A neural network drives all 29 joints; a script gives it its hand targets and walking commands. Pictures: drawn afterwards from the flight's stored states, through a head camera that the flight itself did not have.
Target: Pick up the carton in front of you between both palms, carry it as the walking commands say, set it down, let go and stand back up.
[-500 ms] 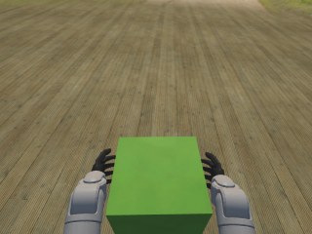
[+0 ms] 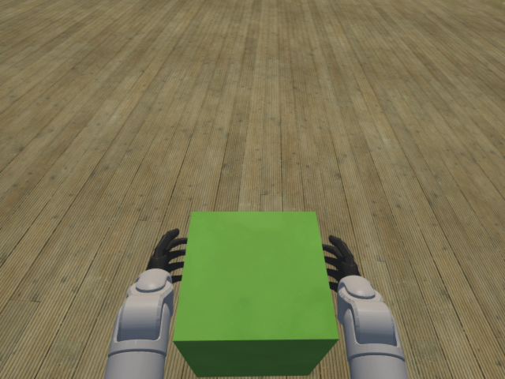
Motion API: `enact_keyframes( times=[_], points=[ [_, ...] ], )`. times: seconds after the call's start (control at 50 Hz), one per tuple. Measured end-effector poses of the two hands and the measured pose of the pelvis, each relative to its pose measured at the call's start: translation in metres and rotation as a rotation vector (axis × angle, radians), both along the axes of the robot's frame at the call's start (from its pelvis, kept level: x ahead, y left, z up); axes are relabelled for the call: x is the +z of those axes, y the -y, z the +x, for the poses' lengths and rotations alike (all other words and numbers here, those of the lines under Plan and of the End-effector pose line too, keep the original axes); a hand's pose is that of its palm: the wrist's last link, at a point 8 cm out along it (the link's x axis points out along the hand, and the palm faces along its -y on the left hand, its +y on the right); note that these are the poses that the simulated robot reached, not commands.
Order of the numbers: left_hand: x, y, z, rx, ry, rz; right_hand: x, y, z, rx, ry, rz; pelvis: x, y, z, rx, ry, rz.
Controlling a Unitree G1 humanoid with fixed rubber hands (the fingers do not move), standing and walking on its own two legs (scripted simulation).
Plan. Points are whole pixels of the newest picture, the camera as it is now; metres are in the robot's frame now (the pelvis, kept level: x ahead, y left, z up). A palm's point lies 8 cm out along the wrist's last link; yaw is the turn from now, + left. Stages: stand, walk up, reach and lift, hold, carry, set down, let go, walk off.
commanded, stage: hold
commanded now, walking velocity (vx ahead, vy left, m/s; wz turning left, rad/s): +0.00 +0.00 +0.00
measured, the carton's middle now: (253, 298) +0.29 +0.00 -0.05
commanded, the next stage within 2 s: set down in 0.48 s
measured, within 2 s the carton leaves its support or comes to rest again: neither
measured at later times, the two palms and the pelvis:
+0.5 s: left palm (158, 287) +0.26 +0.15 +0.03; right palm (352, 306) +0.24 -0.15 +0.03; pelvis -0.02 +0.02 +0.00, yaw -3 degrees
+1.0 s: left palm (167, 293) +0.31 +0.17 -0.09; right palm (321, 297) +0.31 -0.13 -0.08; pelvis -0.04 +0.03 -0.04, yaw -3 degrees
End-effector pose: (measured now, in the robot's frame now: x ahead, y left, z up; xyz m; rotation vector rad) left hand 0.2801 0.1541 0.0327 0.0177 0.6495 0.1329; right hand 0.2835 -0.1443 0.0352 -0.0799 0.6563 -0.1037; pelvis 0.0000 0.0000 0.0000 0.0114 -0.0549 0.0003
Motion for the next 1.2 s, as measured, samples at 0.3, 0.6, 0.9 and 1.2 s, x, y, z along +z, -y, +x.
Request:
enact_keyframes(
  times=[0.3, 0.6, 0.9, 1.2],
  points=[
    [-0.002, 0.01, -0.016, -0.054, 0.013, 0.001, -0.001, 0.01, -0.032, -0.059, 0.013, 0.009, 0.001, -0.005, -0.019, -0.044, 0.085, -0.005],
    [-0.007, -0.004, -0.007, -0.072, 0.013, -0.03, -0.003, -0.005, -0.032, -0.09, 0.013, -0.002, -0.002, -0.028, -0.021, -0.069, 0.087, -0.014],
    [-0.069, -0.009, 0.032, 0.003, -0.019, -0.081, -0.066, -0.01, 0.017, -0.042, -0.024, -0.013, -0.026, -0.039, -0.032, -0.07, -0.113, -0.005],
    [-0.212, -0.012, 0.034, 0.086, 0.046, -0.048, -0.204, -0.012, 0.053, 0.045, 0.033, 0.004, -0.102, -0.01, -0.061, -0.043, -0.542, -0.011]
  ],
)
